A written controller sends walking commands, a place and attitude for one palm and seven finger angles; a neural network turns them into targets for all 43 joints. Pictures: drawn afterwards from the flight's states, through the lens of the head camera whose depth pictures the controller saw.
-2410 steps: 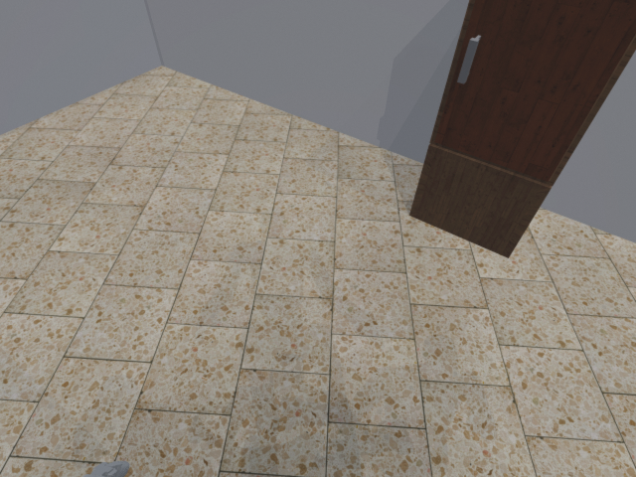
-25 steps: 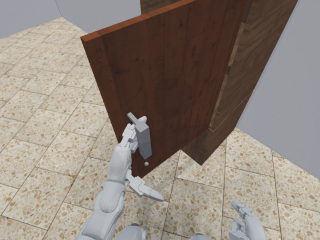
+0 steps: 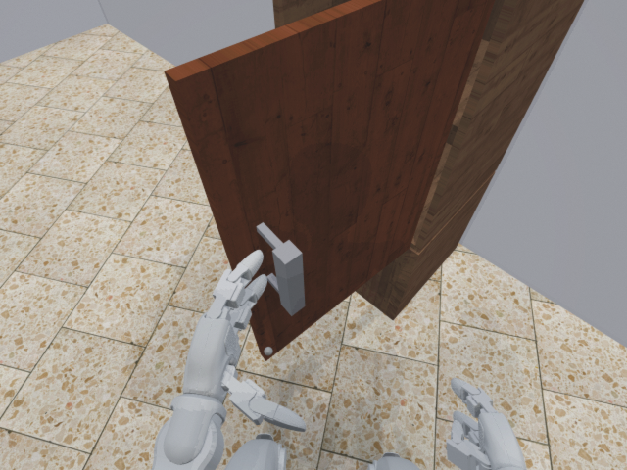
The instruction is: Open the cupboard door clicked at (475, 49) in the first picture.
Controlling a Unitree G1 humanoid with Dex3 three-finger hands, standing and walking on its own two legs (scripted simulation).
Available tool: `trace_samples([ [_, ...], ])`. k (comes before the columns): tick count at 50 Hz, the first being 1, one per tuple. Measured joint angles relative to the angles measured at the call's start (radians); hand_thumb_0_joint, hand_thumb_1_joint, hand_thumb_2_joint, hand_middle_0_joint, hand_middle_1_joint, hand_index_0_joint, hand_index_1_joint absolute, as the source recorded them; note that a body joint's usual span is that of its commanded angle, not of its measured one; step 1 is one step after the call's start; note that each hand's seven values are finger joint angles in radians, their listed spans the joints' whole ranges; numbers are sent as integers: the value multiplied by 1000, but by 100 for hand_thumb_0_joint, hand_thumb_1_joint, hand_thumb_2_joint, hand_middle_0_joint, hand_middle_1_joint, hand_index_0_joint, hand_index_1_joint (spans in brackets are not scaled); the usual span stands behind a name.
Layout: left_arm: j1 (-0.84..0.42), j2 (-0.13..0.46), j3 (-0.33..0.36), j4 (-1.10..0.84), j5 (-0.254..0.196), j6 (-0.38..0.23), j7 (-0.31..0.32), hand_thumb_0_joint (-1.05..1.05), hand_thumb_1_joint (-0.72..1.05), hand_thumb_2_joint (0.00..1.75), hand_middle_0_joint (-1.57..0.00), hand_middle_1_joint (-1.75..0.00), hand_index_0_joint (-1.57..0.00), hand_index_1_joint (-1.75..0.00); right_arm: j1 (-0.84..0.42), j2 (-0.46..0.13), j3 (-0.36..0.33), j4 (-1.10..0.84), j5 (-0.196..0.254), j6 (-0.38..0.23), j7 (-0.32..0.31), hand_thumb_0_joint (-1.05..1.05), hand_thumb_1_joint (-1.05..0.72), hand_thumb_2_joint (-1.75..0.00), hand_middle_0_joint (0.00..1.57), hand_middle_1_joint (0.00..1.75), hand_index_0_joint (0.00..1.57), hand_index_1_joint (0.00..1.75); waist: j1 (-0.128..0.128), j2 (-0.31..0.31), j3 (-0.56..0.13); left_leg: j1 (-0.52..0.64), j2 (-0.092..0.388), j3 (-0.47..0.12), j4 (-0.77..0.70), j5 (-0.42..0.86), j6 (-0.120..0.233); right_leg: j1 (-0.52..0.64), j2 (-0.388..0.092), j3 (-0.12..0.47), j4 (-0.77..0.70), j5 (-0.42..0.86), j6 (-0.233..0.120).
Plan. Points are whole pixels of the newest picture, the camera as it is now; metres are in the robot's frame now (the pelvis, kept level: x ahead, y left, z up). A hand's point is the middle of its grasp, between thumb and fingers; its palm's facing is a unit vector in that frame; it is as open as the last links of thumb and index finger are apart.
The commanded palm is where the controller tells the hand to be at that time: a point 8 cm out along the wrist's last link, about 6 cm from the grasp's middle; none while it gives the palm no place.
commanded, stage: slide the hand sideways off the handle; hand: left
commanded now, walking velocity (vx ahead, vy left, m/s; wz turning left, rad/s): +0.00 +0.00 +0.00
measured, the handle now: (279, 270) +0.35 +0.07 +0.06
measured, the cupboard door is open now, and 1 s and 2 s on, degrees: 83 83 83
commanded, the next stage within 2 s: draw the hand back to the body in 0.54 s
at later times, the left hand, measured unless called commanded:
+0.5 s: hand (219, 387) +0.20 +0.12 +0.06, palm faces -0.05 -1.00 -0.02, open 16.3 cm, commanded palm +0.18 +0.17 +0.06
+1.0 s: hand (174, 389) +0.19 +0.14 +0.11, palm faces -0.05 -1.00 -0.05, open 16.3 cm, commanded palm +0.17 +0.21 +0.12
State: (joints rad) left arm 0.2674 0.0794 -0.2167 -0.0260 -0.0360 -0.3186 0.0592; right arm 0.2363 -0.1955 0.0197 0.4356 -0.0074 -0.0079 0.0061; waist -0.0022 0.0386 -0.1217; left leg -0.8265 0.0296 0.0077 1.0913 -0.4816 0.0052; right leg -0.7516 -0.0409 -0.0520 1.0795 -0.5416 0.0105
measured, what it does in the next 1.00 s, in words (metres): stands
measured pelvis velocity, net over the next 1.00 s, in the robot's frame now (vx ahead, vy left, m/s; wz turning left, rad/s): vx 0.00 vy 0.00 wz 0.01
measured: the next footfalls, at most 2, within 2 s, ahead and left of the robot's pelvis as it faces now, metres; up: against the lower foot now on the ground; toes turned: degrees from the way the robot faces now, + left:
none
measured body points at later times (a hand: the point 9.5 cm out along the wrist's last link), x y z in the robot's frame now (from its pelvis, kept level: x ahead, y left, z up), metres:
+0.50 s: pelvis +0.01 -0.01 -0.01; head +0.06 -0.02 +0.44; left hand +0.20 +0.17 +0.06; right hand +0.20 -0.24 -0.08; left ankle +0.03 +0.12 -0.66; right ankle +0.00 -0.13 -0.66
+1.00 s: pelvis +0.00 +0.00 +0.01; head +0.02 -0.01 +0.46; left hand +0.19 +0.20 +0.11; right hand +0.18 -0.23 -0.05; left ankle +0.03 +0.12 -0.66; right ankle +0.00 -0.13 -0.66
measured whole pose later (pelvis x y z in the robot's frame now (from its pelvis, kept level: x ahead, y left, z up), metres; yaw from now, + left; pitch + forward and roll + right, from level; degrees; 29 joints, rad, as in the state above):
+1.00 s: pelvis +0.00 +0.00 +0.01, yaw +1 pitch +9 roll -2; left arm 0.58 0.22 0.04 -0.32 -0.23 -0.22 -0.17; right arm 0.29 -0.22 0.03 0.41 0.04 -0.06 -0.06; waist 0.00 0.06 -0.16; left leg -0.73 0.04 -0.02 1.04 -0.47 0.00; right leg -0.63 -0.02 -0.08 1.00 -0.52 0.00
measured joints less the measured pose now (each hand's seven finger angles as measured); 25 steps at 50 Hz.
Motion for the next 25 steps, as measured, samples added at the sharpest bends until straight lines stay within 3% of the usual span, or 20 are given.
trace_samples([
  [11,148,20,56,-109,-26,-13,-74,-1,-50,30,-15,-31,-17,-31,8,-1,-3,-25,0,-12,-4,1,-90,-90,20,30,20,30,7,-8,-20,-3,4,-8,12,-22,-9,-1,4,-6,12,-24,-7],
  [25,271,78,167,-187,-122,-63,-201,-1,-50,30,-15,-30,-15,-30,11,-21,-28,-20,11,-36,-31,1,-90,-90,20,30,20,30,12,-2,-32,-51,10,-31,63,-42,-21,-38,11,-27,56,-47,-17],
])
